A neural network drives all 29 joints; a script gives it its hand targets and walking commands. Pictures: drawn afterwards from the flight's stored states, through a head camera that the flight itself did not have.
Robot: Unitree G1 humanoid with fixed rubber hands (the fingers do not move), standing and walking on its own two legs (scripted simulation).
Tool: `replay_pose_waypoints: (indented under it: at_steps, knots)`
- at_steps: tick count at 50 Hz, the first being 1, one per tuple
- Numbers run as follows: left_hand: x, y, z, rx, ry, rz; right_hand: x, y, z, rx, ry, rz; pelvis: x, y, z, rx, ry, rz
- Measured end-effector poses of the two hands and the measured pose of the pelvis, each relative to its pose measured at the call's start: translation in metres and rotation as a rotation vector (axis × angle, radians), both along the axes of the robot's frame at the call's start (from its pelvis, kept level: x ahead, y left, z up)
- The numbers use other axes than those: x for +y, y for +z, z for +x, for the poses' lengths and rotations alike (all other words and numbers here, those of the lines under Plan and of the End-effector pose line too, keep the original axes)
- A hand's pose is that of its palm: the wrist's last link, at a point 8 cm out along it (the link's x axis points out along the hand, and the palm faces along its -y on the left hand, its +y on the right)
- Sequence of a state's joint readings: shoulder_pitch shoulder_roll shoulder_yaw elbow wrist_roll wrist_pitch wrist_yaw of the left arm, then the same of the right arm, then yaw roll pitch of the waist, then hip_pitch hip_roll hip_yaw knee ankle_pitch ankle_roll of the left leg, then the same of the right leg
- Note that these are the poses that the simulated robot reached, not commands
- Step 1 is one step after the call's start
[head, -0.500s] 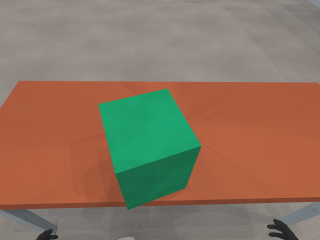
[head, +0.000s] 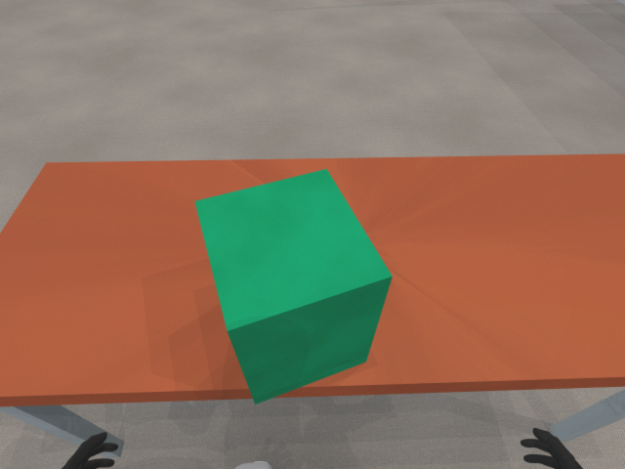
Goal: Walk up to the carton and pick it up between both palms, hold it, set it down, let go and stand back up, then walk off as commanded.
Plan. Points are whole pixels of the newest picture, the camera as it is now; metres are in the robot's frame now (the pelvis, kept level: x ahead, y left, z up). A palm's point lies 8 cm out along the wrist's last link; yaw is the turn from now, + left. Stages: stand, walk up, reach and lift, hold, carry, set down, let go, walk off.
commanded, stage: walk up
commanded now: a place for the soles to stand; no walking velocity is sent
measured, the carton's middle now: (289, 290) +0.34 +0.05 +0.02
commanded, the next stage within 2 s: reach and lift in 1.20 s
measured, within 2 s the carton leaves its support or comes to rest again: neither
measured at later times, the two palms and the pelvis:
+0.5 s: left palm out of the picture +0.00 +0.31 -0.09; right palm out of the picture +0.09 -0.32 -0.10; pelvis -0.03 -0.01 +0.00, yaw +1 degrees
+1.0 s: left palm out of the picture +0.05 +0.32 -0.10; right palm out of the picture +0.09 -0.30 -0.08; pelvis -0.03 +0.01 +0.00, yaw +2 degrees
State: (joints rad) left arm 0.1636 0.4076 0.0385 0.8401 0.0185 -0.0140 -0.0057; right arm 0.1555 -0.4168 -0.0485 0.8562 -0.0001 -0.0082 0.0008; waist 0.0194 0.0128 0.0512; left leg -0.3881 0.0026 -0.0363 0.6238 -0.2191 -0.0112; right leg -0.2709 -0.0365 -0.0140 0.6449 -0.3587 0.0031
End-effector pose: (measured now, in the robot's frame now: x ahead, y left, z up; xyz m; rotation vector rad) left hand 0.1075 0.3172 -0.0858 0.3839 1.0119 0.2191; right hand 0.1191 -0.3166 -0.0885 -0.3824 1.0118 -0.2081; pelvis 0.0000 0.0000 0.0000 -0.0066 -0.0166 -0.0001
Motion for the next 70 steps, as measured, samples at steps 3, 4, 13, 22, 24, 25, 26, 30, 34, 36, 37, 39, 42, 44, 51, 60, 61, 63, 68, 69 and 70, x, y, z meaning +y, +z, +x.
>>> replay_pose_waypoints:
  at_steps: [3, 4, 13, 22, 24, 25, 26, 30, 34, 36, 37, 39, 42, 44, 51, 60, 61, 63, 68, 69, 70]
  knots:
    - [0.002, -0.001, -0.004, -0.002, 0.0, -0.002, 0.002, 0.0, -0.006, 0.01, -0.005, -0.001, 0.002, 0.0, -0.004, -0.007, 0.0, -0.003]
    - [0.004, -0.002, -0.005, -0.004, 0.001, -0.003, 0.003, 0.0, -0.008, 0.013, -0.006, -0.002, 0.004, -0.001, -0.005, -0.009, 0.0, -0.005]
    - [0.015, -0.012, -0.02, 0.015, 0.016, -0.028, 0.013, 0.004, -0.035, 0.067, -0.005, -0.022, 0.017, 0.0, -0.016, -0.019, 0.01, -0.021]
    - [0.0, -0.012, -0.09, 0.159, 0.056, 0.006, -0.002, -0.009, -0.037, 0.076, 0.007, 0.016, -0.004, -0.001, -0.033, -0.004, 0.013, 0.004]
    - [-0.003, -0.006, -0.1, 0.174, 0.064, 0.018, -0.003, -0.011, -0.035, 0.07, 0.008, 0.032, -0.008, 0.001, -0.033, -0.005, 0.014, 0.013]
    - [-0.003, -0.003, -0.103, 0.176, 0.069, 0.024, -0.003, -0.012, -0.034, 0.068, 0.011, 0.038, -0.009, 0.002, -0.033, -0.006, 0.018, 0.02]
    - [-0.003, 0.0, -0.104, 0.174, 0.072, 0.031, -0.003, -0.013, -0.033, 0.068, 0.015, 0.044, -0.009, 0.003, -0.033, -0.005, 0.021, 0.026]
    - [0.002, 0.008, -0.096, 0.146, 0.071, 0.048, 0.003, -0.017, -0.031, 0.071, 0.025, 0.06, -0.006, 0.004, -0.033, -0.002, 0.03, 0.035]
    - [0.011, 0.004, -0.082, 0.106, 0.067, 0.042, 0.014, -0.018, -0.031, 0.065, 0.034, 0.054, 0.003, 0.001, -0.033, -0.007, 0.037, 0.022]
    - [0.013, 0.002, -0.074, 0.082, 0.062, 0.027, 0.018, -0.013, -0.032, 0.06, 0.036, 0.048, 0.006, 0.002, -0.034, -0.009, 0.039, 0.021]
    - [0.012, 0.0, -0.07, 0.071, 0.058, 0.019, 0.018, -0.01, -0.032, 0.055, 0.038, 0.041, 0.007, 0.002, -0.035, -0.01, 0.039, 0.021]
    - [0.009, -0.004, -0.066, 0.054, 0.054, 0.002, 0.016, -0.004, -0.033, 0.047, 0.04, 0.025, 0.006, 0.002, -0.036, -0.011, 0.039, 0.022]
    - [0.004, -0.009, -0.064, 0.046, 0.045, -0.02, 0.012, 0.003, -0.031, 0.037, 0.039, 0.008, 0.004, 0.003, -0.037, -0.012, 0.039, 0.023]
    - [0.003, -0.01, -0.064, 0.045, 0.04, -0.026, 0.012, 0.005, -0.03, 0.03, 0.039, 0.005, 0.005, 0.003, -0.036, -0.011, 0.039, 0.022]
    - [0.005, -0.009, -0.06, 0.04, 0.038, -0.025, 0.015, 0.005, -0.026, 0.025, 0.041, 0.006, 0.007, 0.003, -0.034, -0.007, 0.038, 0.02]
    - [0.009, -0.003, -0.053, 0.032, 0.036, -0.009, 0.018, 0.001, -0.023, 0.023, 0.043, 0.022, 0.009, 0.003, -0.031, -0.004, 0.038, 0.018]
    - [0.009, -0.002, -0.053, 0.03, 0.035, -0.009, 0.018, 0.001, -0.023, 0.023, 0.043, 0.022, 0.009, 0.003, -0.031, -0.004, 0.038, 0.018]
    - [0.009, -0.003, -0.051, 0.05, 0.046, -0.008, 0.018, -0.001, -0.022, 0.014, 0.055, 0.016, 0.008, 0.003, -0.032, -0.004, 0.037, 0.017]
    - [0.006, 0.003, -0.021, 0.1, 0.081, 0.022, 0.02, 0.0, -0.004, -0.06, 0.1, 0.046, 0.005, 0.003, -0.038, -0.015, 0.029, 0.01]
    - [0.003, 0.007, -0.012, 0.077, 0.075, 0.021, 0.02, 0.002, 0.001, -0.082, 0.109, 0.048, 0.004, 0.003, -0.038, -0.015, 0.029, 0.01]
    - [-0.001, 0.012, -0.003, 0.049, 0.066, 0.017, 0.02, 0.004, 0.005, -0.1, 0.116, 0.05, 0.003, 0.003, -0.038, -0.015, 0.028, 0.01]
